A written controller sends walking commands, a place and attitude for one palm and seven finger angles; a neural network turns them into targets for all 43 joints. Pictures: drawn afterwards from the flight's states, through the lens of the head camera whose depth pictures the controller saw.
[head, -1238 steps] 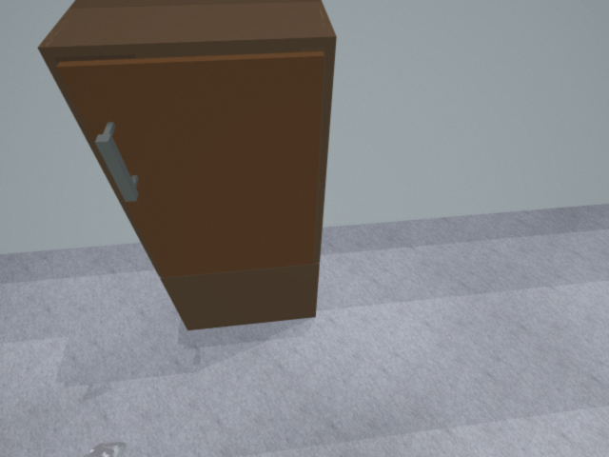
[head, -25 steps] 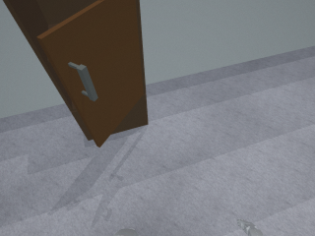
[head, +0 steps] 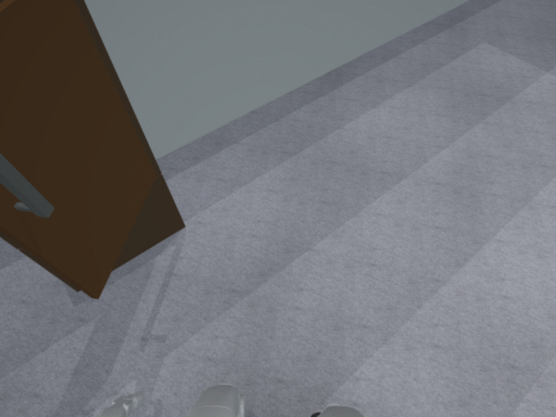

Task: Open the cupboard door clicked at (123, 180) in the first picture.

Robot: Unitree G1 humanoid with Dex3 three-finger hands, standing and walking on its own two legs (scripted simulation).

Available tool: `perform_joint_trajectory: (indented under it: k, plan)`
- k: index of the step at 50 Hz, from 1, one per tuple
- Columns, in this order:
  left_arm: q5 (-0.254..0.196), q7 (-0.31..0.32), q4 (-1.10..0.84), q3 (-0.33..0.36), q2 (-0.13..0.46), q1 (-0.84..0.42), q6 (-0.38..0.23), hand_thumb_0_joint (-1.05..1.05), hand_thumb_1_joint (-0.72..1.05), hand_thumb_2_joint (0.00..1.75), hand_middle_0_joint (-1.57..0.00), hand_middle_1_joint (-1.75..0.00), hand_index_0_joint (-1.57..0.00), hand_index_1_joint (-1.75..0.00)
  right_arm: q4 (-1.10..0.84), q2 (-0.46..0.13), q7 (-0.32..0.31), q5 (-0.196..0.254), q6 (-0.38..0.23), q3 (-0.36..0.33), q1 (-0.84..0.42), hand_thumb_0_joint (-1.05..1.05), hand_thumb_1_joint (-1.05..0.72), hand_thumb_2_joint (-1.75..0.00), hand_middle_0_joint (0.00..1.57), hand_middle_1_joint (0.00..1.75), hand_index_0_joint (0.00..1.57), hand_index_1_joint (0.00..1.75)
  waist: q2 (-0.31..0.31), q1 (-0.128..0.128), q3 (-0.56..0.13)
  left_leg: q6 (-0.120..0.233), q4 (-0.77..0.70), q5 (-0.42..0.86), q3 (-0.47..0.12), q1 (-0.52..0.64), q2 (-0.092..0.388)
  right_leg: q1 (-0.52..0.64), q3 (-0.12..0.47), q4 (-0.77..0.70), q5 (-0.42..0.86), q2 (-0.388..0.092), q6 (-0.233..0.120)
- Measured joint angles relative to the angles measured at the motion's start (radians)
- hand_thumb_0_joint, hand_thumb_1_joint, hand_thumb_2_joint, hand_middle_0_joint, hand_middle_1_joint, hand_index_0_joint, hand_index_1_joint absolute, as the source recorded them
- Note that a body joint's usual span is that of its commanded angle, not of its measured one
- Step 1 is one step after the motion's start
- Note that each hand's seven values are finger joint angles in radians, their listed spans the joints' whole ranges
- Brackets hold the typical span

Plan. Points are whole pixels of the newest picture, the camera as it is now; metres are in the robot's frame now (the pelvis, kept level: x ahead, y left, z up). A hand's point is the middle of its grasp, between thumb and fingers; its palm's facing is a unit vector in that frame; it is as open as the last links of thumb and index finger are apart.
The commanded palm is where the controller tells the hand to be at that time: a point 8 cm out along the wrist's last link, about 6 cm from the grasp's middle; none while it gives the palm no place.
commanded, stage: walk to a spot facing it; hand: left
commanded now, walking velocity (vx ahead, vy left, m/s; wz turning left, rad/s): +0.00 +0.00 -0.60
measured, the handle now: (9, 186) +0.43 +0.45 +0.04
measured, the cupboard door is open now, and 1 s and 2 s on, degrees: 43 43 43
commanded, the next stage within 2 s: turn to face it in 1.80 s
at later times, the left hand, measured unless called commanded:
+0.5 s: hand (210, 362) +0.21 +0.13 -0.15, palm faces -0.35 -0.91 -0.22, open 7.4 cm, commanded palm none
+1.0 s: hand (252, 289) +0.35 +0.07 -0.16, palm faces -0.53 -0.83 -0.16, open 7.4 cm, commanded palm none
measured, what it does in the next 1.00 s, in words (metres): walks ahead, turning right: left foot, then right foot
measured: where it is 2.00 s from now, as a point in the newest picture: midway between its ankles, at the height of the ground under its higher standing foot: (401, 301)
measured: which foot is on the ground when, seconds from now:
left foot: up 0.00-0.10, down 0.12-0.48, up 0.50-0.80, down 0.82-1.00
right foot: down 0.00-0.12, up 0.14-0.46, down 0.48-0.82, up 0.84-1.00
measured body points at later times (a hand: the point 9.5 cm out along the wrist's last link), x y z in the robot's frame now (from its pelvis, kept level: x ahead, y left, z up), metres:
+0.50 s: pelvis +0.03 -0.02 +0.00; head +0.06 -0.04 +0.44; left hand +0.23 +0.18 -0.13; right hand -0.06 -0.25 -0.16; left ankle +0.02 +0.13 -0.72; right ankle -0.01 -0.13 -0.73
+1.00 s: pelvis +0.20 -0.07 +0.01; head +0.25 -0.08 +0.46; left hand +0.37 +0.11 -0.15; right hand +0.11 -0.29 -0.12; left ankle +0.26 +0.03 -0.73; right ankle +0.10 -0.16 -0.64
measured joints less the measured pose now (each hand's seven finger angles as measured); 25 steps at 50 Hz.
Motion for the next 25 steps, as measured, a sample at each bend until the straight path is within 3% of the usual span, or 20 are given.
perform_joint_trajectory:
  k: [5,7,10,12,14,21,24,25]
  plan:
    - [0.0,-0.006,0.011,-0.004,-0.004,0.013,0.011,0.0,0.91,0.89,-0.2,-0.3,-0.2,-0.3,-0.023,0.022,0.002,0.004,-0.025,0.008,0.003,0.01,-0.9,-0.9,0.19,0.3,0.2,0.3,-0.034,0.001,-0.029,0.01,-0.289,0.074,0.004,0.085,-0.038,-0.01,0.061,-0.019,0.02,0.02,0.015]
    - [-0.009,-0.011,0.01,-0.003,-0.007,0.016,0.021,0.0,0.91,0.89,-0.2,-0.3,-0.2,-0.3,-0.033,0.026,-0.001,-0.002,-0.045,0.017,0.019,0.01,-0.9,-0.9,0.19,0.3,0.2,0.3,-0.026,-0.005,-0.049,0.048,-0.419,0.149,-0.003,0.123,-0.031,-0.044,0.068,0.03,-0.032,0.041,0.021]
    - [-0.004,-0.024,0.017,0.005,0.004,0.001,0.027,0.0,0.91,0.89,-0.2,-0.3,-0.2,-0.3,-0.03,0.052,-0.007,-0.016,-0.06,0.035,0.037,0.01,-0.9,-0.9,0.2,0.3,0.2,0.3,-0.043,0.001,-0.045,0.077,-0.417,0.156,0.032,0.136,-0.013,-0.125,0.025,0.287,-0.198,0.033,0.034]
    - [-0.003,-0.033,0.019,0.012,0.009,-0.008,0.024,0.0,0.91,0.89,-0.2,-0.3,-0.2,-0.3,-0.024,0.067,-0.009,-0.021,-0.062,0.045,0.056,0.01,-0.9,-0.9,0.2,0.3,0.21,0.3,-0.046,0.006,-0.045,0.073,-0.463,0.168,0.051,0.166,0.001,-0.161,-0.012,0.428,-0.195,0.012,0.049]
    - [-0.004,-0.04,0.016,0.015,0.006,-0.013,0.021,0.0,0.91,0.9,-0.2,-0.3,-0.2,-0.3,-0.017,0.076,-0.009,-0.023,-0.063,0.05,0.071,0.01,-0.9,-0.9,0.2,0.3,0.21,0.3,-0.04,0.011,-0.047,0.066,-0.509,0.186,0.073,0.196,0.016,-0.164,-0.045,0.461,-0.177,-0.016,0.058]
    - [0.0,-0.062,0.021,0.007,-0.008,-0.017,0.015,0.0,0.91,0.9,-0.19,-0.3,-0.2,-0.3,0.008,0.068,0.009,-0.028,-0.074,0.039,0.118,0.01,-0.9,-0.9,0.2,0.3,0.21,0.3,0.004,-0.014,-0.07,0.033,-0.54,0.166,0.171,0.252,0.076,-0.05,-0.114,0.168,-0.186,-0.067,0.039]
    - [0.002,-0.063,0.014,0.003,-0.006,-0.02,-0.008,0.0,0.91,0.9,-0.2,-0.3,-0.2,-0.3,0.018,0.05,0.018,-0.021,-0.07,0.03,0.152,0.01,-0.9,-0.9,0.2,0.3,0.21,0.3,0.017,-0.025,-0.081,0.014,-0.442,0.098,0.2,0.234,0.107,0.041,-0.131,-0.024,-0.122,-0.057,0.004]
    - [0.001,-0.057,0.013,0.003,-0.008,-0.024,-0.024,0.0,0.91,0.9,-0.2,-0.3,-0.2,-0.3,0.028,0.042,0.021,-0.016,-0.06,0.026,0.153,0.01,-0.9,-0.9,0.2,0.3,0.21,0.3,0.023,-0.021,-0.076,0.01,-0.345,0.017,0.176,0.204,0.109,0.035,-0.125,-0.016,-0.053,-0.051,-0.006]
